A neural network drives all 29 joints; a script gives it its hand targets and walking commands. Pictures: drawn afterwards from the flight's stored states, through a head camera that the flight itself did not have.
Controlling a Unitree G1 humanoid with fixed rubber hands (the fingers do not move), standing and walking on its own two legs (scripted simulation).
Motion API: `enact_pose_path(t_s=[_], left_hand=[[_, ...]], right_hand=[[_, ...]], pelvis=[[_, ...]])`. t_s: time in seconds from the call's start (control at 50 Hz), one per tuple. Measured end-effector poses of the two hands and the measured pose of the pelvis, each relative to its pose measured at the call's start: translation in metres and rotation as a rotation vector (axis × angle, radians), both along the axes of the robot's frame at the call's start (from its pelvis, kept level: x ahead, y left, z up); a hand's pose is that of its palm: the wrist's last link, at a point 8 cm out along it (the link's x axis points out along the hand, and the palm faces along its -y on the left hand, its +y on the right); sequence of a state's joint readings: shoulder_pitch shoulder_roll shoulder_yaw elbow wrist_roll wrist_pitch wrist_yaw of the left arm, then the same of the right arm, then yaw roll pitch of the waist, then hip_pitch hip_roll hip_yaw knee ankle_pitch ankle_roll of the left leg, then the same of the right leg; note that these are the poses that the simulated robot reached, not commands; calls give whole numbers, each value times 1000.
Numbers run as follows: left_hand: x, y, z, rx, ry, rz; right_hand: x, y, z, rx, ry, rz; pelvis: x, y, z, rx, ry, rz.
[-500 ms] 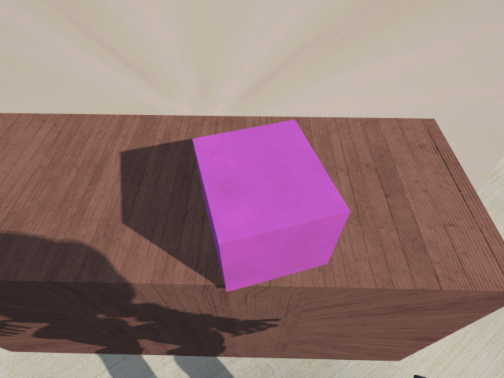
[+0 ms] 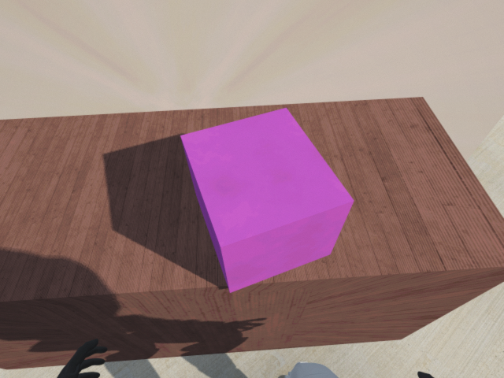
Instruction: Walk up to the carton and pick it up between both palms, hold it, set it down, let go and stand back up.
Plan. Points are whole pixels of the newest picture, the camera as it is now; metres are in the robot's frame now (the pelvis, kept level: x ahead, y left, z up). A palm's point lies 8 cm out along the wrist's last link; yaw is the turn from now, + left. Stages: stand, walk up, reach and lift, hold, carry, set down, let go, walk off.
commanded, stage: walk up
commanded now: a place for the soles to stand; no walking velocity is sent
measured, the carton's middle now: (258, 197) +0.42 -0.02 +0.01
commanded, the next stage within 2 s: none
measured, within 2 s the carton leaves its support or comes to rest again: neither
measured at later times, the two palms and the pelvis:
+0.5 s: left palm out of the picture +0.09 +0.32 -0.09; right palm out of the picture +0.10 -0.27 -0.08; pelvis +0.00 +0.02 +0.02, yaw +1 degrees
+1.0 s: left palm out of the picture +0.04 +0.29 -0.09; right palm out of the picture +0.07 -0.31 -0.09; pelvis -0.01 -0.01 +0.02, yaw +3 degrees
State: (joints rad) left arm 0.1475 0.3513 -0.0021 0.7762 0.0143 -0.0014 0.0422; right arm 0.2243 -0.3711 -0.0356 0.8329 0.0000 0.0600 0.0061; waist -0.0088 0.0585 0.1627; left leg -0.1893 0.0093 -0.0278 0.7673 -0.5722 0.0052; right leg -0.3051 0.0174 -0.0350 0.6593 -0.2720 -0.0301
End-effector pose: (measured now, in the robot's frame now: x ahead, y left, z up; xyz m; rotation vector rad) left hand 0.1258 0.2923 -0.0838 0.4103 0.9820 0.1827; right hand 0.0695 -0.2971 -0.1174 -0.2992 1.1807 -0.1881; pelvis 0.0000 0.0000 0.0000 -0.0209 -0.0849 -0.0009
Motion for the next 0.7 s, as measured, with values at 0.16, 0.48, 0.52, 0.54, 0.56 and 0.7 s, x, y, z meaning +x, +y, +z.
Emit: enact_pose_path(t_s=[0.16,0.48,0.52,0.54,0.56,0.7], left_hand=[[1,10,-8,-79,29,11],[-37,28,-8,-94,122,116],[-44,26,-7,-95,133,131],[-47,25,-7,-95,136,137],[-50,25,-7,-95,140,144],[-68,19,-6,-94,165,187]], right_hand=[[-18,6,22,-47,20,-12],[31,30,37,-19,-79,50],[37,31,36,-10,-90,54],[39,32,36,-6,-94,56],[41,32,35,-3,-95,58],[41,27,30,6,-74,48]], pelvis=[[-3,14,9,20,6,11],[0,22,23,16,13,24],[0,21,24,18,13,28],[0,21,24,19,13,29],[0,20,25,20,13,30],[1,15,26,23,13,37]])
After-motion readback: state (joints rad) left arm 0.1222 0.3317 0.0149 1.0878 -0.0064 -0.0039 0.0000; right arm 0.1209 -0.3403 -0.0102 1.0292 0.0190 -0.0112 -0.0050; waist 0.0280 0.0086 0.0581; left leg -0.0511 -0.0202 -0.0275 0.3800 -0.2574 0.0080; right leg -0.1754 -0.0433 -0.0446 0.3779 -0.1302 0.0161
